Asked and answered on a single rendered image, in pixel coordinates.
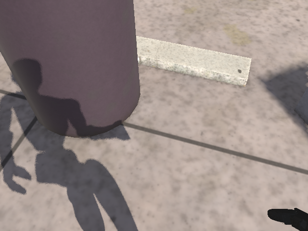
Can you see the right robot hand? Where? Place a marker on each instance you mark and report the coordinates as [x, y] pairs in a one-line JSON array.
[[297, 218]]

